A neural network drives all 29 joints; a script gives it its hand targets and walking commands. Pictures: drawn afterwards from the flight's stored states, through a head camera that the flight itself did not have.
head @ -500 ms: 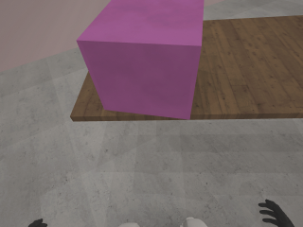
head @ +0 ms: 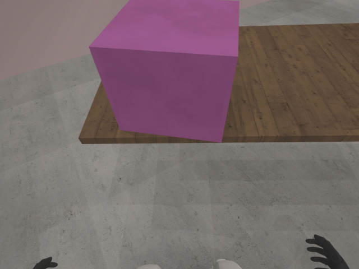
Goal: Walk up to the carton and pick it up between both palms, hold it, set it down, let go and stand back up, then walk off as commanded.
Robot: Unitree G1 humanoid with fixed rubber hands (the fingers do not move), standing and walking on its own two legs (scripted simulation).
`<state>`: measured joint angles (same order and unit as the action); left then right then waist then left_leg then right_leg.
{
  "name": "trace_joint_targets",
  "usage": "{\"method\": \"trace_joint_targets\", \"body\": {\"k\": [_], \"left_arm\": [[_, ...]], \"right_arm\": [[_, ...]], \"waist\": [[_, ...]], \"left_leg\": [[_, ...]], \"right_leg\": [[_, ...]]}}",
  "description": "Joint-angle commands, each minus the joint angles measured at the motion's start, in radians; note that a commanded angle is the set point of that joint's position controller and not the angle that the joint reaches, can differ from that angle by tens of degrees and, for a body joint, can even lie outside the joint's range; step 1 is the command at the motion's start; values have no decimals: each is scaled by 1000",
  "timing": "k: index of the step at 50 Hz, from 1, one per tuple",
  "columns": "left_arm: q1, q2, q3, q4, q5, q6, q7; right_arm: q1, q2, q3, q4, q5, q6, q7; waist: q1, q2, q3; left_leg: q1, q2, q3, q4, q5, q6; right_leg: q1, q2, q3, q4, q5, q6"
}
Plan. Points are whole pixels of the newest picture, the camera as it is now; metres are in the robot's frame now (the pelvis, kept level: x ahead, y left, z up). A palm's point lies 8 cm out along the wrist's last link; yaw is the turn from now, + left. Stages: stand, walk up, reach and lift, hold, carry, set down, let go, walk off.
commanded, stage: walk up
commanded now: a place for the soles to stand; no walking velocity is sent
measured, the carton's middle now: (176, 69) +0.63 +0.03 +0.10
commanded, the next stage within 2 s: none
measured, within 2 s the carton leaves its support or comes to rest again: neither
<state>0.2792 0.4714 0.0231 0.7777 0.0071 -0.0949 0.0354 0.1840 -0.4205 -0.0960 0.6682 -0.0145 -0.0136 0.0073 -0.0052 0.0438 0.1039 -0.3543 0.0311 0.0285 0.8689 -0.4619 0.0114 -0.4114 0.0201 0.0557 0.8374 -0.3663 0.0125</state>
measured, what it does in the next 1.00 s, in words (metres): walks ahead: left foot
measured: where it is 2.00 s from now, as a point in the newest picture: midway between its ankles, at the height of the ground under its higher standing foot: outside the picture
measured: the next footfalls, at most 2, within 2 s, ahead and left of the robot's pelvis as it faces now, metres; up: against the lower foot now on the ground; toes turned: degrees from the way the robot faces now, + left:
left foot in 0.68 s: +0.20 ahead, +0.17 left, +0.00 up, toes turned +2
right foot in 1.10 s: +0.27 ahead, -0.08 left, +0.00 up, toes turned +2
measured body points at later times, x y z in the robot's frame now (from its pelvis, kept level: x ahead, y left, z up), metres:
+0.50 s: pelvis +0.03 +0.00 +0.01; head +0.05 -0.04 +0.45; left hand +0.09 +0.36 -0.05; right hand +0.16 -0.31 -0.11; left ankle +0.06 +0.12 -0.65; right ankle +0.07 -0.13 -0.70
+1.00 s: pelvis +0.12 +0.07 +0.00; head +0.13 +0.08 +0.44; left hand +0.20 +0.42 -0.10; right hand +0.21 -0.26 -0.08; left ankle +0.11 +0.18 -0.70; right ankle +0.19 -0.09 -0.67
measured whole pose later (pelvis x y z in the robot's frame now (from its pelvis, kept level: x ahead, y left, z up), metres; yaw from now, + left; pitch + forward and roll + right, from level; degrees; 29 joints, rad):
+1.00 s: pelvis +0.12 +0.07 +0.00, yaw +2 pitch -4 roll -2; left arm 0.30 0.47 0.07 0.78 0.01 -0.10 0.01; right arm 0.35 -0.43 -0.10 0.68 -0.03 -0.07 0.03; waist -0.01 0.00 0.11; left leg -0.33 0.03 0.03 0.91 -0.50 0.03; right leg -0.52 -0.03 0.04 1.03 -0.39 -0.01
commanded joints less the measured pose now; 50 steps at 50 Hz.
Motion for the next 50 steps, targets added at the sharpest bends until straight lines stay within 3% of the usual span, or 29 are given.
{"method": "trace_joint_targets", "body": {"k": [1, 4, 5, 6, 8, 12, 13, 14, 15, 16, 17, 18, 21, 23, 27, 30, 32, 33, 34, 35, 36, 37, 38, 40, 43, 44, 47, 48, 50], "left_arm": [[24, 267, 65, -4, 14, -27, 12], [-100, 182, 39, -36, 9, -5, -1], [-91, 197, 70, -65, 17, -12, -14], [-97, 201, 68, -64, 17, -17, -14], [-67, 252, 80, -58, 14, -25, -19], [52, 210, 100, -11, 4, -49, -36], [193, 189, 103, 24, -1, -60, -23], [319, 254, 134, 55, 8, -62, -6], [363, 381, 181, 31, 16, -71, 6], [279, 381, 164, -2, 6, -65, 9], [254, 350, 158, -7, -2, -61, 12], [210, 336, 144, -10, 3, -58, 20], [191, 264, 127, -46, 2, -56, 20], [213, 276, 129, -49, 5, -53, 23], [126, 303, 144, -68, 9, -39, 17], [111, 346, 153, -63, 19, -37, 7], [-19, 277, 127, -70, 15, -27, 2], [24, 149, 86, -75, 19, -14, 3], [61, 54, 64, -89, 13, -17, 1], [57, 163, 75, -109, 15, -16, 6], [-36, 223, 87, -92, 15, -8, 4], [-60, 268, 101, -69, 4, -4, -9], [17, 246, 102, -46, -2, -3, -15], [94, 229, 115, -22, -3, -4, -33], [-3, 194, 109, -63, 13, -3, -40], [-13, 217, 101, -66, 13, 0, -40], [-26, 167, 95, -67, 13, -6, -36], [-12, 193, 92, -51, 2, -1, -27], [9, 162, 83, -51, 11, 0, -22]], "right_arm": [[-54, -176, -25, -2, 15, -3, -2], [32, -234, -41, 31, -7, -23, 5], [162, -324, -91, 16, -19, -34, 30], [181, -361, -107, 28, -20, -32, 34], [140, -354, -88, 20, -11, -31, 33], [37, -294, -72, -32, -14, -22, 42], [-30, -276, -74, -66, -11, -12, 44], [-21, -199, -44, -89, -10, -20, 37], [-25, -113, -20, -144, -1, -16, 51], [-24, -222, -52, -119, -14, 7, 33], [-9, -270, -56, -80, -10, 9, 30], [-30, -255, -61, -82, -16, 11, 34], [27, -237, -74, -65, -17, 7, 46], [39, -238, -73, -64, -23, 15, 45], [25, -246, -81, -51, -21, 8, 66], [18, -248, -89, -59, -26, -6, 62], [261, -227, -107, 17, -23, -30, 47], [425, -264, -127, 77, -36, -43, 29], [443, -353, -136, 68, -46, -54, 15], [292, -411, -132, 12, -7, -56, 18], [172, -423, -128, -3, 8, -52, 23], [135, -386, -105, -3, 16, -66, 12], [103, -327, -98, -8, 0, -64, 13], [157, -261, -77, -4, 11, -73, 8], [203, -294, -79, -16, 6, -76, 11], [225, -307, -79, -17, 6, -82, 8], [229, -288, -72, 5, 3, -71, -1], [192, -289, -70, -3, 6, -65, -3], [166, -276, -60, -13, 1, -65, -7]], "waist": [[6, -136, -125], [-75, -33, -102], [-109, 102, -108], [-130, 191, -44], [-96, 128, 72], [-11, 151, -16], [82, 87, -112], [137, -138, -139], [163, -385, -191], [130, -170, -97], [103, 9, -59], [91, 9, -27], [51, -94, -74], [50, -115, -73], [42, -217, -38], [36, -272, -50], [-137, -151, -121], [-199, 92, -172], [-191, 352, -103], [-137, 205, -123], [-102, 28, 15], [-72, -77, 111], [-43, 67, 134], [-37, 70, 56], [-65, 64, 47], [-77, 67, 45], [-65, 192, 55], [-60, 201, 26], [-38, 260, 0]], "left_leg": [[-78, -12, -85, -25, -107, 35], [158, 77, -217, -305, -63, 101], [260, 150, -406, -428, -472, 191], [259, 305, -599, -619, -604, 245], [184, 328, -600, -617, -511, 309], [43, 208, -315, -398, -71, 239], [-76, 166, -199, -196, 39, 190], [-319, 106, -132, 48, 42, 126], [-510, -81, -22, 375, -152, 36], [-580, -52, -152, 402, -137, 14], [-523, -28, -202, 413, -91, 12], [-511, 25, -190, 398, -54, 19], [-391, 57, -146, 320, -10, 13], [-407, 55, -132, 290, -13, 9], [-349, 79, -76, 162, -63, 1], [-208, 78, -66, 43, -22, 22], [207, 24, 12, -205, 89, 28], [382, -14, -59, -321, 3, 3], [389, 180, -430, -448, -213, 31], [284, 386, -860, -675, -349, 161], [97, 418, -946, -779, -595, 176], [56, 370, -788, -713, -522, 128], [71, 299, -596, -642, -427, 143], [107, 228, -438, -535, -160, 136], [176, 305, -488, -513, -99, 233], [206, 268, -470, -507, -43, 189], [170, 267, -351, -426, 383, 215], [141, 229, -312, -399, 423, 154], [115, 258, -282, -381, 520, 193]], "right_leg": [[108, -298, 509, -295, 254, -303], [-185, -119, 267, -175, 82, -134], [-339, -32, 73, 7, -303, -94], [-461, 18, -130, 229, -250, -43], [-481, -44, -57, 227, -200, -34], [-50, -25, -124, -105, -123, -25], [212, 3, -152, -247, -39, -49], [478, -48, 7, -314, -84, -92], [566, -375, 663, -542, -298, -181], [458, -430, 803, -540, -388, -263], [393, -414, 773, -518, -322, -275], [354, -390, 650, -476, -229, -286], [317, -314, 465, -392, 82, -263], [291, -317, 472, -390, 96, -275], [143, -317, 417, -431, -291, -298], [80, -351, 416, -372, -162, -302], [-143, -231, 145, -107, 41, -193], [-269, -98, 28, 271, 53, -129], [-504, 26, -8, 540, -213, -58], [-531, 69, 12, 555, -267, -43], [-536, -38, 81, 598, -136, -41], [-517, -52, 93, 565, -47, -27], [-496, -82, 25, 486, 1, -22], [-390, -84, 7, 390, 54, -26], [-408, -87, -4, 292, -68, -6], [-397, -85, 3, 263, -6, -4], [-338, -75, -62, 152, -50, -13], [-277, -73, -60, 146, -4, -16], [-211, -64, -111, 104, -13, -33]]}}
